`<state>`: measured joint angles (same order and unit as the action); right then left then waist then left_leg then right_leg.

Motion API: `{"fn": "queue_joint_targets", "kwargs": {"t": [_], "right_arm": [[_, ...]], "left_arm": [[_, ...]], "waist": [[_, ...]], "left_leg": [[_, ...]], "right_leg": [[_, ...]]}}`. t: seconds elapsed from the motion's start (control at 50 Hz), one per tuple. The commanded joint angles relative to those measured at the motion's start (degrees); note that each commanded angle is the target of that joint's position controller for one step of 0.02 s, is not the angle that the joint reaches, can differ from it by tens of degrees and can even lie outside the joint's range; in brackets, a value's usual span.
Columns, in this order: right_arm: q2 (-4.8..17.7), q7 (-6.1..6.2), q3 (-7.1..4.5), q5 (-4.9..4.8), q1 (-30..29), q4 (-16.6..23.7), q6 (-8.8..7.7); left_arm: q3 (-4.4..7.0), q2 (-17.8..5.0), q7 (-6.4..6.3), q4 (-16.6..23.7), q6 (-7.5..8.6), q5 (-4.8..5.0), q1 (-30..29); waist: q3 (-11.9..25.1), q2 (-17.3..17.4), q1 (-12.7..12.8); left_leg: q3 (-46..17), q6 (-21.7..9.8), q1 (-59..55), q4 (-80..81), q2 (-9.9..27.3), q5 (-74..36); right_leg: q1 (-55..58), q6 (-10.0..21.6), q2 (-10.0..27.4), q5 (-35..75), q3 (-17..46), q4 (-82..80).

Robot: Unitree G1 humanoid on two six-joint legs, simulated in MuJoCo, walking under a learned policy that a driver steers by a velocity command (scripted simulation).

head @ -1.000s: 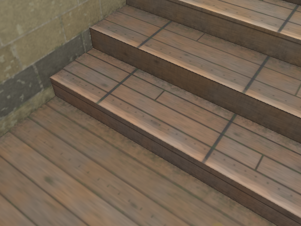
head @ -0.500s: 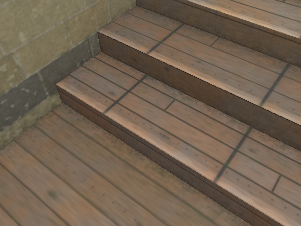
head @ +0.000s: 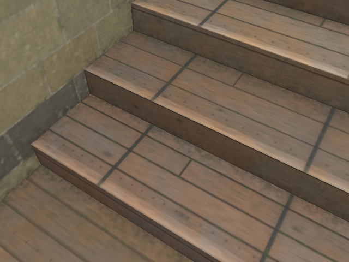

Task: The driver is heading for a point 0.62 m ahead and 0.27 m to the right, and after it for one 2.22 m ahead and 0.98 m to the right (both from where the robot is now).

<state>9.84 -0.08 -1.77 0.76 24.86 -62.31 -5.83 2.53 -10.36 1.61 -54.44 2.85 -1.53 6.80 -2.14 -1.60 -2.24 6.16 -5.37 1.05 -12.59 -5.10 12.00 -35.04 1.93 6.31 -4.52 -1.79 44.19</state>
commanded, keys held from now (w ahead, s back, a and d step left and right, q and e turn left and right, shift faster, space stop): w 0.08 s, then w+e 0.66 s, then e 0.26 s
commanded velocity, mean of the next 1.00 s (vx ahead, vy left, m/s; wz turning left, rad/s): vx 0.45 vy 0.00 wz -0.41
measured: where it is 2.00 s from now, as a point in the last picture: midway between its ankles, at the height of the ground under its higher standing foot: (157, 196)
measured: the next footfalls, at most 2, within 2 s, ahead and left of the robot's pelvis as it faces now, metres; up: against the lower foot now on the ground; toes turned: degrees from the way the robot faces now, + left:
right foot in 0.18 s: +0.24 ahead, -0.11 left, +0.00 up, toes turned -5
left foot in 0.84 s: +0.78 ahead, +0.12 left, +0.15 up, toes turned -18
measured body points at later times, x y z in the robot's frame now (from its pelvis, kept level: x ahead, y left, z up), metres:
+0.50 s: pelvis +0.26 -0.04 +0.00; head +0.28 -0.06 +0.45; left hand +0.23 +0.21 -0.14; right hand +0.40 -0.28 -0.13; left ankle +0.39 +0.10 -0.66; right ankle +0.20 -0.10 -0.75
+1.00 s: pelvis +0.58 +0.06 +0.05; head +0.65 +0.08 +0.49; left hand +0.77 +0.32 -0.09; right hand +0.69 -0.22 -0.04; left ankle +0.74 +0.13 -0.60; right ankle +0.40 -0.03 -0.49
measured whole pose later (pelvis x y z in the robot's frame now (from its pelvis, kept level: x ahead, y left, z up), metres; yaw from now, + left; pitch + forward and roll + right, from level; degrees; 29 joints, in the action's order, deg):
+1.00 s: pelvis +0.58 +0.06 +0.05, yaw -26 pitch +2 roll -2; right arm 9.5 0.6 -1.3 1.8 0.7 -39.8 1.0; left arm 7.9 -21.0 -1.0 -46.1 2.0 -1.8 13.7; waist -5.8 -3.1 4.5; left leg 1.1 0.7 46.2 -67.0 7.3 22.8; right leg -30.4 -0.9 -5.4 -14.3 6.7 92.7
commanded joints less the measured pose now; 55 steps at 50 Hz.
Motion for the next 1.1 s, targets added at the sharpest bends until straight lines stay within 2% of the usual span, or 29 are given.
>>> {"fn": "queue_joint_targets", "kwargs": {"t": [0.02, 0.1, 0.16, 0.18, 0.2, 0.22, 0.24, 0.28, 0.38, 0.5, 0.54, 0.62, 0.64, 0.68, 0.72, 0.76, 0.78, 0.8, 0.82, 0.84, 0.86, 0.88, 0.9, 0.92, 0.96, 1.0, 1.02, 1.06, 1.1], "right_arm": [[6.80, 0.43, -0.85, 0.04, 3.48, 1.61, -0.82], [7.20, 0.92, -0.92, 0.90, 4.13, 0.93, -0.63], [9.00, 1.29, -1.45, 0.37, 1.61, 1.23, -0.53], [8.10, 1.29, -1.07, -0.23, 0.01, 2.93, -0.71], [1.65, 0.37, -0.08, -1.78, 4.48, 5.06, -0.90], [5.85, 0.26, -1.14, 0.07, 0.33, 5.28, -0.68], [5.85, -0.26, -1.33, 0.40, -4.51, 7.54, -1.09], [5.54, -0.73, -1.59, 1.09, -7.54, 8.57, -1.14], [2.87, -1.50, -0.92, 2.42, -9.84, 11.89, 2.28], [1.35, -0.83, 0.49, 1.01, -21.48, 18.27, 3.28], [2.93, -0.35, 0.29, 0.96, -24.99, 20.83, 3.11], [3.99, -0.07, 0.27, 2.01, -36.53, 28.50, 1.56], [3.97, 0.04, 0.29, 1.93, -40.02, 30.85, 0.79], [2.25, 0.99, 1.35, 1.63, -53.27, 38.33, -0.06], [0.68, 2.26, 3.03, 1.67, -65.85, 47.27, -0.54], [-3.13, 1.36, 5.90, 1.70, -68.02, 53.96, -1.11], [-4.15, -0.32, 6.44, 0.78, -54.90, 51.67, -0.37], [-4.24, -1.65, 5.61, 0.44, -37.96, 47.25, 1.77], [4.12, -0.96, 0.38, -1.33, -7.19, 36.47, 3.92], [11.63, 1.15, -3.49, -0.63, 8.46, 32.06, 6.11], [19.19, 1.76, -4.92, 1.37, 5.68, 29.83, 5.61], [23.72, 2.47, -5.45, 1.42, 1.58, 29.43, 6.72], [19.26, 1.22, -4.40, 0.16, -9.99, 30.64, 6.10], [12.81, 0.48, -2.69, -0.17, -19.95, 30.54, 5.87], [1.42, 0.79, -0.21, 0.76, -29.14, 28.51, 5.57], [0.32, 0.67, 0.06, 1.75, -29.10, 26.24, 4.97], [1.67, 0.45, -0.48, 1.90, -27.04, 24.67, 3.90], [3.96, 0.17, -1.46, 2.47, -21.30, 21.43, 2.69], [6.33, 1.44, -1.88, 2.16, -17.80, 21.11, 2.65]], "left_arm": [[-0.22, -1.27, -0.01, 3.29, 0.47, 0.35, -3.68], [0.01, -1.91, -0.88, 3.82, 0.98, 0.29, -4.30], [1.85, -4.16, -2.06, -2.28, 2.12, -0.41, 13.52], [3.18, -8.27, -2.68, -4.49, 2.44, -1.48, 23.04], [4.90, -15.40, -2.65, -5.13, 2.11, -1.88, 26.35], [4.42, -11.94, -1.94, -4.75, 1.26, 0.50, 21.15], [3.62, -9.42, -1.71, -3.32, 1.02, 0.69, 15.56], [2.35, -4.99, -1.83, -2.64, 1.13, 0.67, 12.30], [2.24, -6.59, -2.39, -2.32, 2.17, 0.76, 14.99], [2.32, -6.59, -2.85, -0.43, 0.95, -0.08, 19.64], [2.70, -7.53, -3.22, -0.02, 1.05, -0.22, 21.41], [3.94, -10.37, -4.38, -1.45, 1.04, -0.86, 30.51], [4.15, -10.70, -5.12, -2.15, 1.27, -2.22, 32.96], [4.72, -11.46, -6.49, -4.30, 1.89, -4.59, 42.96], [4.60, -11.83, -6.77, -6.01, 3.52, -5.06, 44.58], [3.30, -8.96, -7.16, -7.22, 2.80, -0.88, 38.98], [2.61, -8.37, -6.37, -3.32, 1.53, 1.44, 27.16], [3.39, -10.68, -5.22, 0.24, 0.79, 4.33, 20.67], [5.76, -21.88, -2.22, 4.61, 1.90, 5.46, 13.77], [8.18, -29.21, -0.53, 7.05, 3.79, 6.44, 7.65], [6.11, -18.01, 0.31, 6.76, 5.50, 5.91, 9.72], [6.08, -14.89, 0.90, 8.16, 5.06, 4.67, 15.86], [5.40, -8.39, 0.16, 8.06, 3.82, 2.33, 24.17], [5.11, -7.35, -0.62, 7.15, 1.82, 1.57, 27.25], [3.70, -2.80, -2.32, 5.98, -1.86, -1.46, 28.20], [2.50, -1.33, -3.67, 8.96, -3.56, -1.79, 20.06], [2.17, -2.07, -4.27, 11.76, -3.68, -2.09, 16.41], [1.78, -3.33, -5.10, 14.92, -3.77, -1.42, 12.09], [2.13, -5.89, -4.95, 17.55, -3.75, -0.35, 8.81]], "waist": [[-2.72, 5.25, -0.04], [-2.94, 5.99, 0.87], [4.71, 4.11, 8.52], [9.31, 1.70, 12.21], [12.62, -13.22, 8.80], [10.55, -3.49, 7.47], [4.26, -2.75, 5.47], [0.49, 1.86, 2.68], [1.72, -0.24, 0.09], [1.75, -5.43, 4.02], [0.98, -4.76, 5.23], [-1.69, -3.83, 10.02], [-3.49, -4.66, 11.15], [-5.78, -7.03, 18.86], [-10.68, -10.18, 21.73], [-8.76, -6.07, 17.25], [-2.68, 2.21, 8.19], [12.05, 7.79, 0.99], [31.64, 4.50, -13.53], [38.25, 0.84, -23.22], [38.09, 21.71, -17.19], [41.38, 39.81, -12.03], [35.20, 32.43, -0.38], [28.07, 24.20, 5.96], [13.33, 18.86, 10.94], [5.64, 16.90, 9.53], [4.47, 13.30, 9.65], [4.89, 6.37, 8.77], [6.22, 5.11, 7.04]], "left_leg": [[-8.03, -6.86, 2.50, 4.71, 15.80, -18.16], [-6.87, -6.97, -1.42, -1.62, 17.72, -30.11], [-1.72, -3.91, -0.43, -24.26, 15.06, -46.69], [0.13, -1.80, 10.94, -39.57, 12.88, -32.61], [2.36, 1.32, 31.72, -62.46, 2.10, 10.95], [-6.78, 0.53, 37.52, -66.39, 4.94, 13.46], [-7.38, 0.40, 40.63, -66.34, 7.41, 8.88], [-7.59, 1.64, 38.32, -62.81, 9.74, 2.73], [-4.63, 6.43, 37.14, -58.47, 9.42, 1.04], [-2.59, 8.04, 39.53, -46.50, 8.48, -1.38], [-4.07, 7.28, 44.81, -45.95, 9.48, 0.47], [-5.83, 5.52, 73.66, -60.15, 11.26, 17.77], [-9.61, 4.64, 84.72, -67.95, 12.26, 22.12], [-14.22, 3.47, 112.43, -94.46, 10.90, 45.16], [-17.50, 1.34, 129.52, -108.35, 11.30, 64.43], [-14.57, -0.72, 104.54, -86.91, 13.73, 58.86], [-6.65, -0.27, 65.91, -66.87, 11.62, 34.70], [-5.82, -0.66, 15.66, -54.73, 8.41, 6.79], [-1.98, 0.79, -19.92, -59.12, 2.03, -6.01], [-7.00, 0.77, -24.16, -51.57, 4.91, -1.04], [-30.21, -1.55, -17.12, -37.36, 21.32, -6.25], [-49.74, -4.24, -5.86, -21.11, 28.44, -36.43], [-51.14, -3.89, 1.62, -19.06, 30.73, -33.51], [-47.49, -3.82, 9.71, -19.33, 29.03, -20.99], [-30.44, -2.34, 24.11, -25.00, 21.96, 4.07], [-24.93, -3.13, 34.15, -21.11, 22.45, 13.02], [-25.52, -3.58, 35.71, -18.25, 24.36, 5.93], [-22.88, -4.50, 30.77, -15.56, 25.76, -3.08], [-16.67, -6.45, 23.10, -10.87, 27.34, -18.56]], "right_leg": [[2.81, -0.13, -2.46, 2.38, -2.83, -5.25], [7.06, 2.42, -4.95, -4.74, -4.43, -8.68], [26.40, 5.84, -10.22, -5.01, -6.32, -17.86], [39.63, 8.76, -1.60, -5.96, 4.35, -19.60], [51.25, 19.25, 16.42, -0.70, 35.29, -26.10], [47.07, 19.63, 14.71, -7.04, 38.90, -29.20], [40.60, 18.47, 12.90, -10.05, 31.78, -29.79], [31.66, 15.05, 7.86, -2.18, 23.81, -32.31], [24.81, 14.37, 2.67, 16.55, 14.95, -30.62], [27.08, 13.21, 1.31, 16.94, 15.99, -28.77], [32.66, 14.21, 3.53, 14.85, 20.16, -28.24], [55.45, 16.28, 8.95, 13.91, 30.71, -25.63], [62.59, 16.47, 11.50, 18.21, 32.66, -23.88], [74.79, 19.04, 17.24, 27.63, 38.95, -21.47], [75.67, 16.54, 18.43, 31.55, 36.09, -24.52], [53.85, 8.21, 11.85, 25.21, 25.90, -36.06], [28.81, 7.84, 5.90, 22.72, 20.15, -44.16], [6.53, 6.26, 1.96, 21.81, 18.18, -44.55], [1.40, 4.70, -0.69, 48.91, 15.26, -29.05], [6.62, 0.57, -2.09, 54.61, 19.01, -11.90], [9.12, -3.80, -10.76, -6.85, 16.69, 13.90], [8.88, -3.58, -22.30, -18.29, 19.41, 45.83], [5.19, -3.54, -18.53, -16.96, 22.45, 55.96], [4.35, -3.89, -13.30, -12.87, 13.44, 55.94], [-0.13, -3.61, -8.90, -8.68, 8.15, 52.94], [-3.79, -1.37, -9.27, -9.21, 6.90, 57.78], [-5.22, -0.08, -8.22, -9.43, 7.29, 57.45], [-8.75, 0.42, -7.20, -11.17, 6.73, 54.21], [-8.42, -1.15, -6.56, -12.89, 5.16, 43.71]]}}
Velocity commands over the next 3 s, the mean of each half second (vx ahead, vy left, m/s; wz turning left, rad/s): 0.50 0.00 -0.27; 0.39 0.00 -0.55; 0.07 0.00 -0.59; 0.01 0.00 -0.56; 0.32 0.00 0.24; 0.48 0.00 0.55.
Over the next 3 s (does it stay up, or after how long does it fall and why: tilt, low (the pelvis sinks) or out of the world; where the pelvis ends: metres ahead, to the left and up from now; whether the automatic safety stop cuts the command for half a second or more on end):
stays up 1.00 -0.19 0.26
